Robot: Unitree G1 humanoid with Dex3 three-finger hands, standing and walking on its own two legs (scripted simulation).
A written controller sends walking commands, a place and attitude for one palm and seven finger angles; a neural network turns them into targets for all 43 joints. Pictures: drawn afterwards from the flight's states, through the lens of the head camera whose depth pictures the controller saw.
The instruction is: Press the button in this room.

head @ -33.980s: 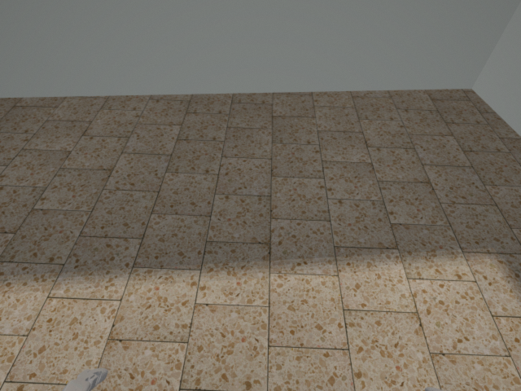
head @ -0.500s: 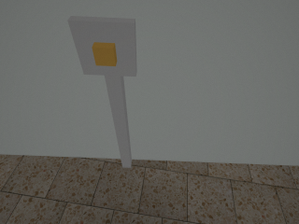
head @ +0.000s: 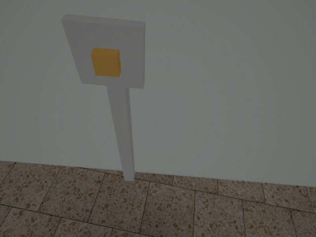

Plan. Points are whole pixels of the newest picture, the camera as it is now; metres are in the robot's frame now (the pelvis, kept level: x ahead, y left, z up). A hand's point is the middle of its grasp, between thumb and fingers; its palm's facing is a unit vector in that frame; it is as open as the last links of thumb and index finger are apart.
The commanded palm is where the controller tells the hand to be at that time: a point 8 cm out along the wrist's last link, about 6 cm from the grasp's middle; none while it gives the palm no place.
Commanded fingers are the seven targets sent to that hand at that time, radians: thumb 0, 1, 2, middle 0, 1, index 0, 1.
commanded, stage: come to a stop and stand still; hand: left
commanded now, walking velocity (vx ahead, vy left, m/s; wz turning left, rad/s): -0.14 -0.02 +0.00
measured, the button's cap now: (107, 62) +0.48 +0.19 +0.17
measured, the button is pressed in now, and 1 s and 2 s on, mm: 0 0 0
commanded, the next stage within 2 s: look again from close up in 1.04 s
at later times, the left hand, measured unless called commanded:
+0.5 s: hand out of the picture +0.05 +0.15 -0.17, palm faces +0.04 -0.98 -0.20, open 7.3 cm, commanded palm none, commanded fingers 0.00 0.90 0.90 -0.20 -0.30 -0.20 -0.30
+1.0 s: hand out of the picture +0.03 +0.23 -0.14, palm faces +0.04 -0.94 -0.35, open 7.3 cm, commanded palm none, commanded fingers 0.00 0.90 0.90 -0.20 -0.30 -0.20 -0.30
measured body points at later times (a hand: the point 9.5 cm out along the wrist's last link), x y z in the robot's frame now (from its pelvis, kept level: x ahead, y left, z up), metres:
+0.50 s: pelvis -0.01 -0.03 +0.01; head +0.00 -0.01 +0.46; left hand +0.05 +0.21 -0.15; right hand +0.02 -0.26 -0.15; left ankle -0.01 +0.09 -0.73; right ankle +0.00 -0.14 -0.73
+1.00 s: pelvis -0.04 -0.02 +0.01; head -0.05 -0.03 +0.46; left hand +0.03 +0.28 -0.11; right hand +0.05 -0.31 -0.12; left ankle -0.01 +0.09 -0.73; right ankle +0.00 -0.14 -0.73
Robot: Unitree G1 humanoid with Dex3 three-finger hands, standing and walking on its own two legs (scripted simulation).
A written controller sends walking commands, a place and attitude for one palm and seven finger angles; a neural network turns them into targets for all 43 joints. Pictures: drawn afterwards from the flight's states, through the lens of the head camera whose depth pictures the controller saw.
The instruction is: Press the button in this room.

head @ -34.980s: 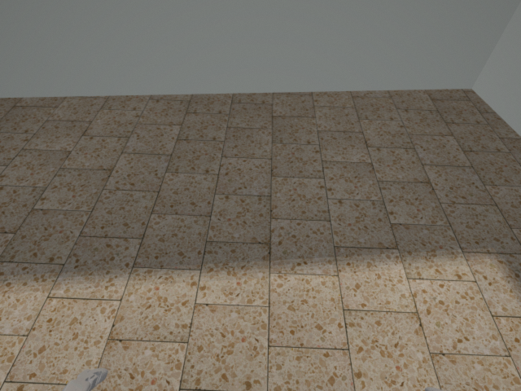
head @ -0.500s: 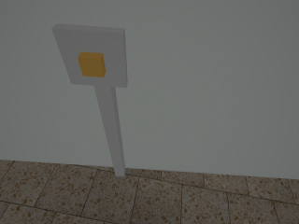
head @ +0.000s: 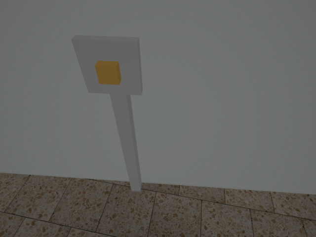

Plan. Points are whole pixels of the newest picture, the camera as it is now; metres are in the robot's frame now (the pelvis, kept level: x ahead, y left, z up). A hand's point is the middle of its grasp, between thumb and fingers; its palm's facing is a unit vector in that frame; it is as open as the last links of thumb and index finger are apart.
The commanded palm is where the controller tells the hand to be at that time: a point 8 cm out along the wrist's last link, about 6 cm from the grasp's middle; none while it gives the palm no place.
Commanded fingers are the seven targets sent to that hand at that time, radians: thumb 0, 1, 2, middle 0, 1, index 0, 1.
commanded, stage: come to a stop and stand still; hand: left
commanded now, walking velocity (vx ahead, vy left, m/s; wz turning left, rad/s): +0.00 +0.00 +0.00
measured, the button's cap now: (109, 72) +0.53 +0.18 +0.17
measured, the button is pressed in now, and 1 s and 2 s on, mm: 0 0 0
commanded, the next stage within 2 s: look again from close up in 0.04 s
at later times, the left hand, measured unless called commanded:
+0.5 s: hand out of the picture +0.07 +0.22 -0.16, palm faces -0.04 -0.95 -0.30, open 7.3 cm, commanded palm none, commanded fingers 0.00 0.90 0.90 -0.20 -0.30 -0.20 -0.30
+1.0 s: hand (81, 196) +0.21 +0.21 +0.01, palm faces +0.18 -0.98 -0.08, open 6.7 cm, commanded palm +0.13 +0.26 -0.03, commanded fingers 0.00 0.90 0.90 -0.56 -0.69 -0.56 -0.69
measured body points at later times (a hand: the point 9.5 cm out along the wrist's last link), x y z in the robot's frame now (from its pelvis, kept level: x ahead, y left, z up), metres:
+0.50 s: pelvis +0.01 +0.00 +0.01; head +0.01 -0.01 +0.46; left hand +0.07 +0.27 -0.13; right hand +0.07 -0.29 -0.13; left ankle +0.03 +0.11 -0.74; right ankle +0.03 -0.12 -0.74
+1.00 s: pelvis +0.00 +0.00 -0.02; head +0.01 -0.02 +0.43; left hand +0.20 +0.26 +0.02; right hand +0.16 -0.25 -0.11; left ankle +0.03 +0.11 -0.74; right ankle +0.03 -0.12 -0.74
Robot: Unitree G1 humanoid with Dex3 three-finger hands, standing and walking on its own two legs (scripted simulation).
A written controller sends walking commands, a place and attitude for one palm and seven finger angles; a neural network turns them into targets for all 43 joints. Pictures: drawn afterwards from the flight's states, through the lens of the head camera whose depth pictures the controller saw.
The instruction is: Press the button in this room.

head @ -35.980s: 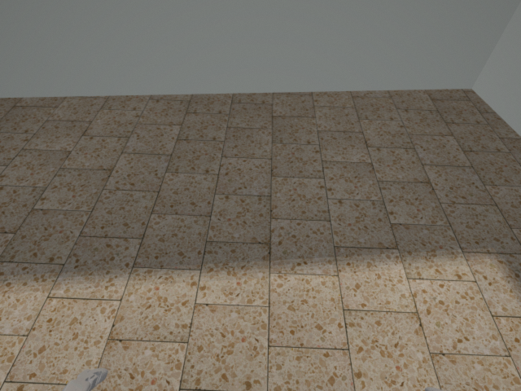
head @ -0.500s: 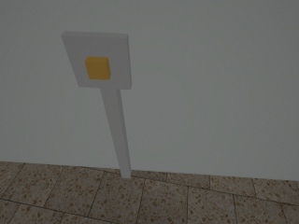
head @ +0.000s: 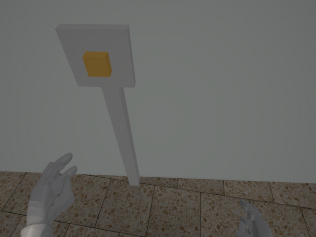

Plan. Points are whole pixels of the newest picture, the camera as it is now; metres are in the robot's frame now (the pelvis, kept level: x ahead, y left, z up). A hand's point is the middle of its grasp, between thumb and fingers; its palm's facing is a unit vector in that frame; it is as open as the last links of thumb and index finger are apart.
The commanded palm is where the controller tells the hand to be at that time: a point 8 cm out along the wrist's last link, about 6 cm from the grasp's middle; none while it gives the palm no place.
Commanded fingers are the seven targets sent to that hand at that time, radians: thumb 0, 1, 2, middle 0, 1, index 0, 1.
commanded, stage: raise the hand and make a fist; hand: left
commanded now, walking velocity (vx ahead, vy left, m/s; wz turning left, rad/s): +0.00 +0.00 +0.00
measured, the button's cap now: (98, 63) +0.52 +0.19 +0.18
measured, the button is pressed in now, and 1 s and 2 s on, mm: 0 0 0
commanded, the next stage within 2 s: aim a knuckle at the button in 1.76 s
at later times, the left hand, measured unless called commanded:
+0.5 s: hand (75, 195) +0.21 +0.20 +0.04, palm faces -0.05 -1.00 -0.05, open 3.4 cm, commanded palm +0.17 +0.26 +0.06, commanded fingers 0.00 0.90 0.90 -1.25 -1.44 -1.25 -1.44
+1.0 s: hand (54, 166) +0.24 +0.22 +0.12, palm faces +0.05 -1.00 -0.08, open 3.1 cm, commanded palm +0.20 +0.27 +0.13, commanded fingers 0.00 0.90 0.90 -1.30 -1.50 -1.30 -1.50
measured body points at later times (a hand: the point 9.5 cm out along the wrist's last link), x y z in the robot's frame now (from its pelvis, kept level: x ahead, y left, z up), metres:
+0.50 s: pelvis +0.02 +0.00 -0.03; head +0.05 -0.01 +0.42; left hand +0.21 +0.25 +0.04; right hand +0.21 -0.23 -0.09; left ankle +0.03 +0.12 -0.72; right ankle +0.03 -0.12 -0.72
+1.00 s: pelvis +0.03 +0.01 +0.00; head +0.01 +0.00 +0.45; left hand +0.23 +0.28 +0.13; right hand +0.22 -0.21 -0.06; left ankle +0.03 +0.12 -0.72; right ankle +0.03 -0.12 -0.72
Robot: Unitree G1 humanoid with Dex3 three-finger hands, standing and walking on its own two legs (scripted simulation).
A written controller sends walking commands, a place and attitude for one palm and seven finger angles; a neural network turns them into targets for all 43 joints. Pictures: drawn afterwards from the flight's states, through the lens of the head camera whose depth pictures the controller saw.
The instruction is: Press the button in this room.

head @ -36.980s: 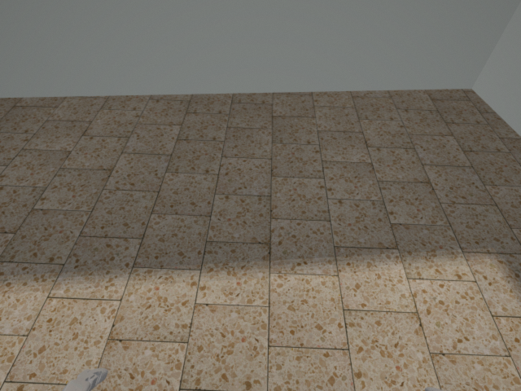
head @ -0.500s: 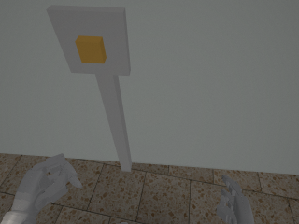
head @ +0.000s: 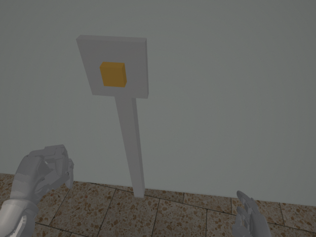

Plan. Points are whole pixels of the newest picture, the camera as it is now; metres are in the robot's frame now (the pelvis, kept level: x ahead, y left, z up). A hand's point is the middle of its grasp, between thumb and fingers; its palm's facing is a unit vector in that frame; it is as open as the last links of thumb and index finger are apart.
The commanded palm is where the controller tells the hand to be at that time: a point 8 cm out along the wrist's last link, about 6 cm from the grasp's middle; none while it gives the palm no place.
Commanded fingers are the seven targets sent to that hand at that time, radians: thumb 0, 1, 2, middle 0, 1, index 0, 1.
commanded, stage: raise the hand and make a fist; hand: left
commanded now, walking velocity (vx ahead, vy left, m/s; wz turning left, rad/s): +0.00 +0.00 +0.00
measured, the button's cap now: (114, 74) +0.50 +0.17 +0.19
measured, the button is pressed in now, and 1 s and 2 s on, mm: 0 0 0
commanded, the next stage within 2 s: aim a knuckle at the button in 0.76 s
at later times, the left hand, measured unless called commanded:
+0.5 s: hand (68, 147) +0.24 +0.20 +0.18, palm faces +0.01 -1.00 -0.08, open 3.1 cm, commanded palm +0.20 +0.25 +0.19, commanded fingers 0.00 0.90 0.90 -1.30 -1.50 -1.30 -1.50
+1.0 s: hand (75, 148) +0.24 +0.19 +0.17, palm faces +0.04 -1.00 -0.07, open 3.1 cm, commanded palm +0.22 +0.24 +0.18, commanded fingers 0.00 0.90 0.90 -1.30 -1.50 -1.30 -1.50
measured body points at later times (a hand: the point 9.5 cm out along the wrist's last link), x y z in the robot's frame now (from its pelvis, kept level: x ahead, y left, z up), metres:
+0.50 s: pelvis +0.00 -0.01 +0.02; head -0.04 -0.03 +0.46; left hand +0.23 +0.26 +0.18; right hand +0.20 -0.23 -0.04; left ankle +0.00 +0.11 -0.72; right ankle +0.00 -0.12 -0.72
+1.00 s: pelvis -0.01 -0.02 +0.02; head -0.04 -0.05 +0.46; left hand +0.23 +0.24 +0.18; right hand +0.19 -0.25 -0.05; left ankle +0.00 +0.11 -0.72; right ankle +0.00 -0.12 -0.72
